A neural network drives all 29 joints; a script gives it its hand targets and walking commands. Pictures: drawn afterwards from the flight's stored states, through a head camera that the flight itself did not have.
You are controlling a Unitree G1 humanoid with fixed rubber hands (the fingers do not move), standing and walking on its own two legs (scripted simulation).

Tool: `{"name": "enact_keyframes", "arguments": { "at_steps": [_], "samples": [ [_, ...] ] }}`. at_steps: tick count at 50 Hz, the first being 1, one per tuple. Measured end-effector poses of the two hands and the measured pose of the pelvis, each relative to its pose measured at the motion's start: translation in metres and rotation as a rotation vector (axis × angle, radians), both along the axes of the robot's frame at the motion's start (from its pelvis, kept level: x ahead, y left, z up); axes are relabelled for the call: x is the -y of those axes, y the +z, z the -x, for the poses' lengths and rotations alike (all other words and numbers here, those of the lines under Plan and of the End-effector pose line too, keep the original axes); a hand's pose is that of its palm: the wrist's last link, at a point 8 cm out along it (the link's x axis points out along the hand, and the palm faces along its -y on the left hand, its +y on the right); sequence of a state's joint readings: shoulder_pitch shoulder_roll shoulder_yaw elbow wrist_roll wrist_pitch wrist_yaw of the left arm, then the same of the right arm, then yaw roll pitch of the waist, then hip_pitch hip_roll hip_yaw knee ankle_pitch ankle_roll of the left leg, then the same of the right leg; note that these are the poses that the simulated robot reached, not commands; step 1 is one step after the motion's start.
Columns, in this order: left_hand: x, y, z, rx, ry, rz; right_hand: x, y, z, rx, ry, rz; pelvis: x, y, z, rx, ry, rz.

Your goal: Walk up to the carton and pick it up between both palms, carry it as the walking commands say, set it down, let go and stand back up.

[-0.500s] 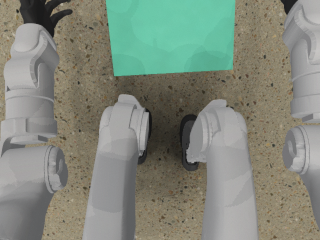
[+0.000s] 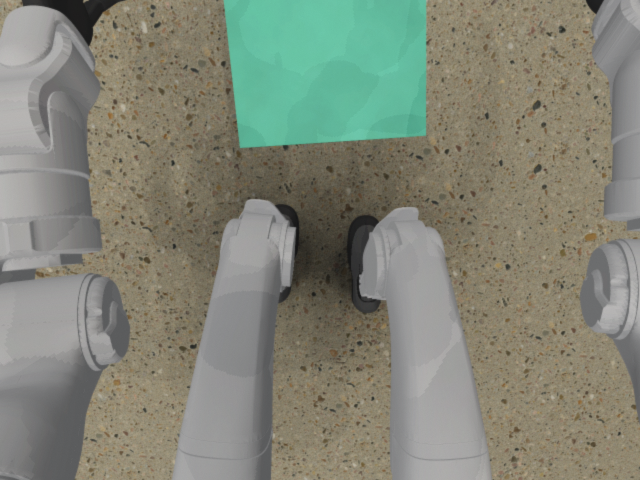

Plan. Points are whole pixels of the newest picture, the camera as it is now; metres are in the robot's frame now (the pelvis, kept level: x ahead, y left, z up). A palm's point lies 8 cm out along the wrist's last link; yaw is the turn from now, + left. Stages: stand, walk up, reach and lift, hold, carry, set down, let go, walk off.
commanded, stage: set down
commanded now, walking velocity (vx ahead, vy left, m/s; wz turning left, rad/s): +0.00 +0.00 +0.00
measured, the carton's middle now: (324, 61) +0.53 +0.02 -0.43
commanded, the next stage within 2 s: let go in 0.38 s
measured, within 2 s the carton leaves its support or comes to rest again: neither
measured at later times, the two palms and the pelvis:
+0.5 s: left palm out of the picture +0.49 +0.25 +0.00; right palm out of the picture +0.54 -0.21 +0.01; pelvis +0.04 +0.00 +0.11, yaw +1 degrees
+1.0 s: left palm out of the picture +0.39 +0.25 +0.10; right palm out of the picture +0.41 -0.21 +0.09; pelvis +0.12 +0.00 +0.20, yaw +1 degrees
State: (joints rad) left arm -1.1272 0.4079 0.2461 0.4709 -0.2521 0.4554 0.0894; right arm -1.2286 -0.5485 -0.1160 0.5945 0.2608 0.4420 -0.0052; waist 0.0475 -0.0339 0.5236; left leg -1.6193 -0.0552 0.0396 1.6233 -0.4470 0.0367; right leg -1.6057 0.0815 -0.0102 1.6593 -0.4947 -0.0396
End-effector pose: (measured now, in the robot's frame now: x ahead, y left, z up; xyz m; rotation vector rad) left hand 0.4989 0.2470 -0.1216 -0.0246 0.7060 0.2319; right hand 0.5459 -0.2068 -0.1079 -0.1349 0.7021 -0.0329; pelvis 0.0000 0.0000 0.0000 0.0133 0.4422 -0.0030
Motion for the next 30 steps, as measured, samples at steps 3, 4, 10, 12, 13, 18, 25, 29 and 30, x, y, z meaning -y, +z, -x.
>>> {"name": "enact_keyframes", "arguments": {
  "at_steps": [3, 4, 10, 12, 13, 18, 25, 29, 30],
  "samples": [
    [-0.004, 0.023, 0.0, 0.005, -0.008, -0.01, -0.003, 0.019, -0.002, -0.004, 0.009, -0.009, 0.001, 0.019, -0.007, 0.008, 0.003, 0.001],
    [-0.005, 0.031, 0.0, 0.007, -0.01, -0.013, -0.003, 0.025, -0.002, -0.004, 0.01, -0.013, 0.001, 0.026, -0.009, 0.011, 0.004, 0.002],
    [-0.013, 0.075, -0.001, 0.021, -0.02, -0.024, -0.006, 0.061, -0.006, 0.015, 0.008, -0.025, 0.002, 0.062, -0.02, 0.034, 0.013, 0.007],
    [-0.014, 0.088, 0.0, 0.022, -0.023, -0.024, -0.006, 0.071, -0.005, 0.019, 0.01, -0.022, 0.002, 0.073, -0.023, 0.043, 0.015, 0.008],
    [-0.014, 0.093, 0.001, 0.021, -0.025, -0.024, -0.006, 0.076, -0.004, 0.02, 0.012, -0.02, 0.002, 0.078, -0.024, 0.048, 0.016, 0.009],
    [-0.011, 0.111, 0.007, 0.003, -0.027, -0.015, -0.002, 0.098, 0.002, 0.004, 0.011, -0.012, 0.002, 0.1, -0.029, 0.055, 0.017, 0.01],
    [-0.001, 0.123, 0.01, -0.02, -0.019, -0.007, 0.005, 0.117, 0.011, -0.028, -0.015, 0.011, 0.003, 0.11, -0.037, -0.042, 0.021, 0.016],
    [0.008, 0.13, 0.016, -0.053, -0.056, -0.01, 0.001, 0.126, 0.02, -0.057, -0.019, 0.02, 0.003, 0.114, -0.044, -0.096, 0.021, 0.014],
    [0.011, 0.133, 0.018, -0.061, -0.071, -0.015, -0.001, 0.129, 0.024, -0.063, -0.015, 0.026, 0.003, 0.116, -0.047, -0.099, 0.021, 0.012]
  ]
}}
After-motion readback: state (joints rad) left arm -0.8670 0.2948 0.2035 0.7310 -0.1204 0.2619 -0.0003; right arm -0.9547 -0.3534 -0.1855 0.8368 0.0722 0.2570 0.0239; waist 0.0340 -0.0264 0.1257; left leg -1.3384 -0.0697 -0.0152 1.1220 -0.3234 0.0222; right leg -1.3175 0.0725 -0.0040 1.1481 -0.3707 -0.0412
